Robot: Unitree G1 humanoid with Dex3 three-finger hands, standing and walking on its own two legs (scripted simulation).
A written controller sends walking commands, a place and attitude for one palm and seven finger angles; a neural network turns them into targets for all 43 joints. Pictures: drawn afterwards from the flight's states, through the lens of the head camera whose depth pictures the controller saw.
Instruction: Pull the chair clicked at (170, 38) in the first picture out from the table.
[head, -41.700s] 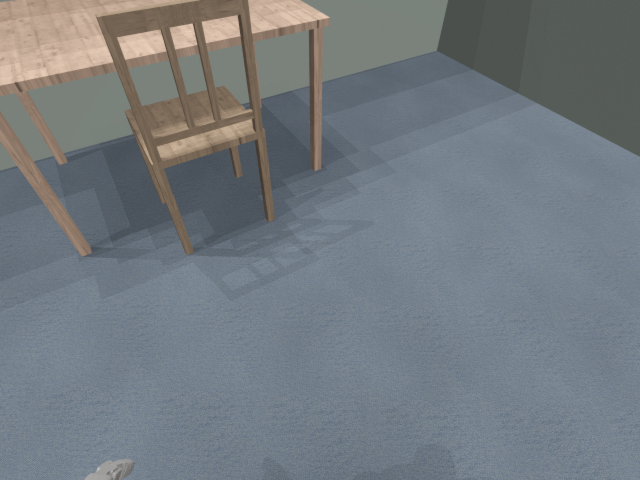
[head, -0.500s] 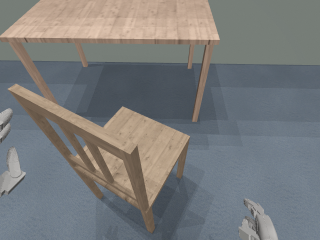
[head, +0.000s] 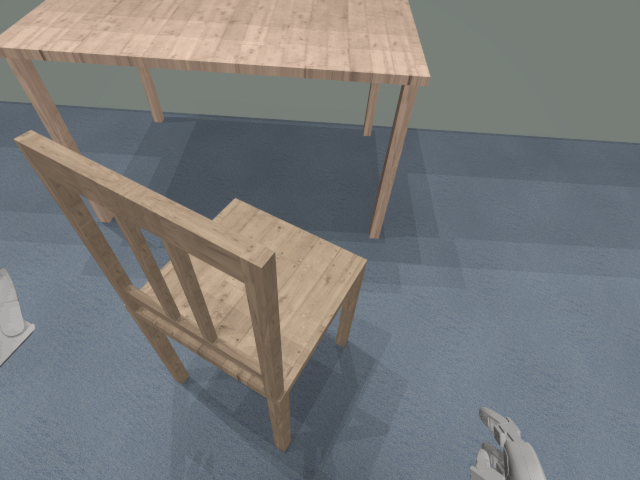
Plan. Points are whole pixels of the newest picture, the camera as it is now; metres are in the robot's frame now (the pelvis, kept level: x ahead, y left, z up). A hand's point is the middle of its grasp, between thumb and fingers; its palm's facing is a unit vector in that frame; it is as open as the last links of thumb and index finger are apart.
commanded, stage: step back with the hand held close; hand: left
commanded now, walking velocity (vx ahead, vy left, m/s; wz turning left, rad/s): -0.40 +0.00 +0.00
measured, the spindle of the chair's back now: (151, 270) +0.42 +0.31 -0.06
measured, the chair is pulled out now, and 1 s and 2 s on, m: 0.53 0.53 0.53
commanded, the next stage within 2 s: stop stepping back and stand still in 0.80 s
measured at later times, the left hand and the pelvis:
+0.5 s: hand (14, 361) +0.17 +0.26 +0.18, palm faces +0.46 -0.74 -0.49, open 7.4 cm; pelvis -0.03 -0.02 +0.00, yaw +0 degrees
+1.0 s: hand out of the picture +0.03 +0.15 +0.16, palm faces +0.35 -0.77 -0.54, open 7.4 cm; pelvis -0.17 -0.11 -0.01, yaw -1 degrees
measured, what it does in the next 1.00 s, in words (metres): walks backwards: right foot, then right foot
